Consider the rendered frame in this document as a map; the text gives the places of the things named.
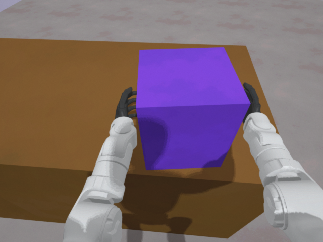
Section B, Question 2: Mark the right robot hand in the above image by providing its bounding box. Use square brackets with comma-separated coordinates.
[243, 82, 261, 123]

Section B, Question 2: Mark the robot right forearm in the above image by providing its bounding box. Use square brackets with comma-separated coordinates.
[243, 112, 323, 191]

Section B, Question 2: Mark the left robot hand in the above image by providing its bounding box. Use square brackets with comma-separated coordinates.
[115, 87, 137, 119]

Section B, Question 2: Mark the robot right upper arm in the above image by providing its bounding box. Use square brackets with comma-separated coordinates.
[263, 180, 323, 242]

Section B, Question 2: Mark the pedestal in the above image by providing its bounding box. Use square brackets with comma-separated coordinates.
[0, 38, 279, 238]

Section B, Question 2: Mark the carton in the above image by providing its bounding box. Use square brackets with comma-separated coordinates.
[136, 47, 251, 170]

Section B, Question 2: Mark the robot left forearm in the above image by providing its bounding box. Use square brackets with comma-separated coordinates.
[63, 117, 137, 239]

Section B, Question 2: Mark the robot left upper arm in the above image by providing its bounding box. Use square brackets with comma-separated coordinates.
[63, 201, 122, 242]

